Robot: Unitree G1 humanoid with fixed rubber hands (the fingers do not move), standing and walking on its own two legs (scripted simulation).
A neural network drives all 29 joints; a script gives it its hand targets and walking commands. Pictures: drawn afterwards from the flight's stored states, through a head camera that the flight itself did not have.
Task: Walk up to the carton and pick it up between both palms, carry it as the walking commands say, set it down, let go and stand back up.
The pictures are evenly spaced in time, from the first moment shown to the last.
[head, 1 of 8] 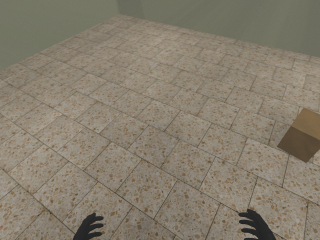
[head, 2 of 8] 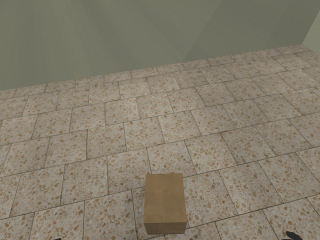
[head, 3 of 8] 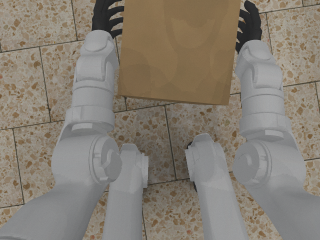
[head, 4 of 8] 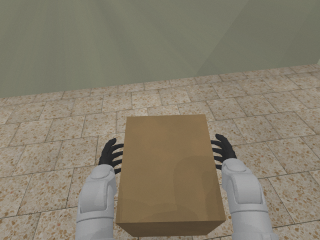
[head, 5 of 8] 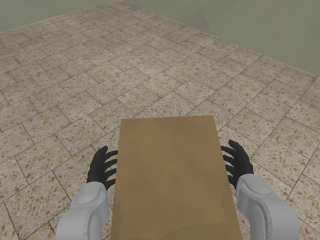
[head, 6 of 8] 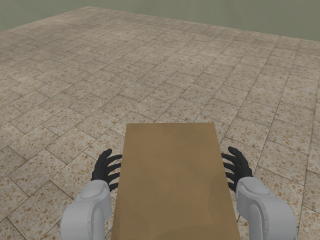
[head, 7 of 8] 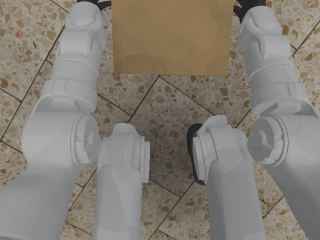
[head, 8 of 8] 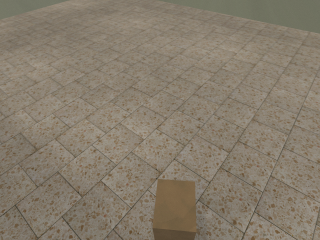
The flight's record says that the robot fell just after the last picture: no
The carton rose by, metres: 0.69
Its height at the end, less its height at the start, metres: +0.00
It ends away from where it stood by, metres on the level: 0.35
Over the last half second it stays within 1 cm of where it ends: yes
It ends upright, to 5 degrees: yes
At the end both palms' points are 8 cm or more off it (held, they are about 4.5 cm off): yes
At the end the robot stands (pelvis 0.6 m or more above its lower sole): yes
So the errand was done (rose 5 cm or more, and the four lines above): yes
